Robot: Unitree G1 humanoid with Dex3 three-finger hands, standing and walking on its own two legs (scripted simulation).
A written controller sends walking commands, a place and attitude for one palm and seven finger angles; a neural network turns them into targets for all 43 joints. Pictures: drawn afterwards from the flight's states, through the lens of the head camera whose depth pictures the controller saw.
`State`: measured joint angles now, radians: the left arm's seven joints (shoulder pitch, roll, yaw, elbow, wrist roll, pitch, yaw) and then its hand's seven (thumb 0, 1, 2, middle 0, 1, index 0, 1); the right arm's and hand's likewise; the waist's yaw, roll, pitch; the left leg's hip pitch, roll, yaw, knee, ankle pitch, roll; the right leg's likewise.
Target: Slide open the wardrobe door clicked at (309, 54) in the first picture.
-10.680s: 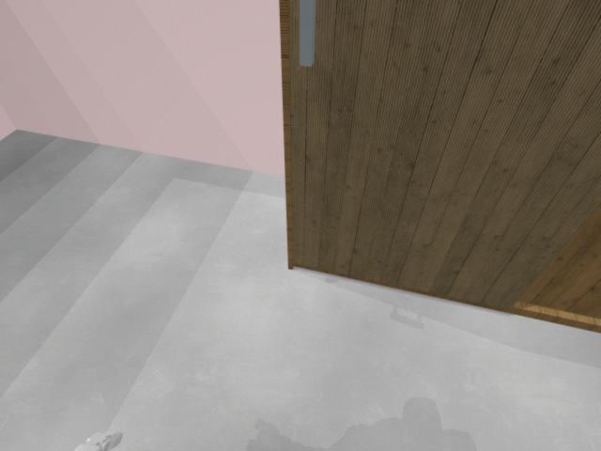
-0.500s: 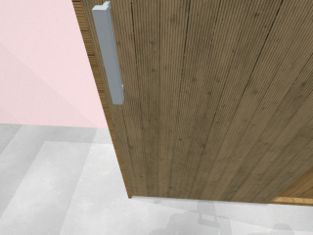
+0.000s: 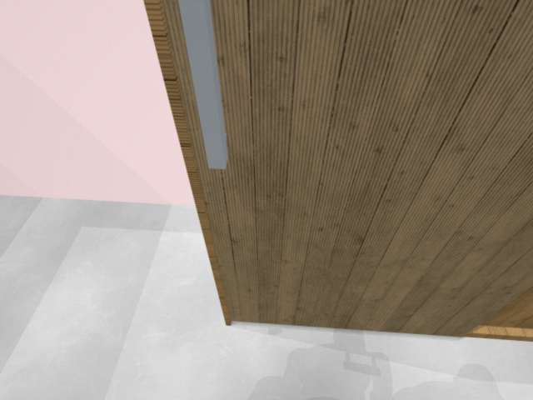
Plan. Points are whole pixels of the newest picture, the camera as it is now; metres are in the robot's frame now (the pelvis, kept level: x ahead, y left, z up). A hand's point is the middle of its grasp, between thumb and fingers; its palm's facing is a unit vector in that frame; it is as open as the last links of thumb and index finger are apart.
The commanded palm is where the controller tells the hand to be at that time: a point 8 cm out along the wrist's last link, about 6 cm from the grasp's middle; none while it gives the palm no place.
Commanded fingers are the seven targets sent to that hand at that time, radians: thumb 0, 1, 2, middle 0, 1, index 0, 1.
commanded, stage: look again from close up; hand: left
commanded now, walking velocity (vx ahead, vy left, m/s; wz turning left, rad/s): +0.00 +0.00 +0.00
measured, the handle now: (211, 86) +0.46 +0.10 +0.24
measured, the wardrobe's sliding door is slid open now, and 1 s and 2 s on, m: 0.00 0.00 0.00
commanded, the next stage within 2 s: raise the hand with hooked fingers in 0.62 s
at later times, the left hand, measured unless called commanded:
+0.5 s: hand out of the picture +0.02 +0.20 -0.17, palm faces -0.01 -0.98 -0.22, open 7.3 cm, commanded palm none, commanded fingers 0.00 0.90 0.90 -0.20 -0.30 -0.20 -0.30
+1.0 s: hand (153, 312) +0.22 +0.17 +0.05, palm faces +0.13 -0.99 -0.08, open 7.8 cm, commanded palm +0.13 +0.24 -0.01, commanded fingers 0.00 0.55 0.75 -0.23 -0.53 -0.23 -0.53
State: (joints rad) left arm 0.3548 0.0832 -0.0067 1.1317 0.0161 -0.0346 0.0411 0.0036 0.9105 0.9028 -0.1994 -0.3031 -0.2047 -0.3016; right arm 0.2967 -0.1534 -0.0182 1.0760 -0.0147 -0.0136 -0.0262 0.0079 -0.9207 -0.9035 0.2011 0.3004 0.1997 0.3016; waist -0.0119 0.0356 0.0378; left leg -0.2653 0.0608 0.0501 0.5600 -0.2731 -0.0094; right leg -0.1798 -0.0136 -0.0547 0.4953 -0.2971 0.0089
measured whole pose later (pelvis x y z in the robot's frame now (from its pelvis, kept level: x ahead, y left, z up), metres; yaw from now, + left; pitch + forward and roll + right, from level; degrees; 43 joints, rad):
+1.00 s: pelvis -0.01 -0.01 -0.02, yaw +0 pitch +4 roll +1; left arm 0.35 0.20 0.13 0.00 -0.19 -0.26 -0.04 0.02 0.79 0.84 -0.20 -0.39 -0.21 -0.39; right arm 0.24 -0.24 -0.04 0.71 0.02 -0.33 -0.05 0.01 -0.91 -0.90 0.20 0.30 0.20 0.30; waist -0.04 0.01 -0.09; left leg -0.44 0.03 0.06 0.69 -0.31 -0.02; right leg -0.40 -0.05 -0.04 0.74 -0.40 0.00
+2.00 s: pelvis -0.01 +0.01 +0.00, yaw +2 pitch -4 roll -1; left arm -0.01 0.46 0.42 -0.19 -0.36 0.20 -0.35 -0.01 -0.38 0.35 -0.29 -1.13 -0.30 -1.13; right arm 0.16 -0.23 0.10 0.62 0.08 -0.26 -0.13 0.01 -0.90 -0.90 0.21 0.30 0.20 0.30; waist 0.08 0.02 -0.01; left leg -0.22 0.02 0.03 0.54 -0.26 0.01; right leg -0.12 -0.05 -0.08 0.49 -0.29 0.03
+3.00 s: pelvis +0.00 -0.01 +0.00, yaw +2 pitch -4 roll +0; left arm -0.27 0.55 0.47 -0.02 -0.36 0.45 -0.45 -0.01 -0.50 0.30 -0.30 -1.20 -0.31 -1.20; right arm 0.15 -0.28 0.10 0.61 0.11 -0.15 -0.12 0.01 -0.90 -0.90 0.21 0.30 0.20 0.30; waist 0.07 0.05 -0.03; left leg -0.18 0.03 0.03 0.47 -0.23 -0.01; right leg -0.10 -0.04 -0.08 0.46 -0.29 0.01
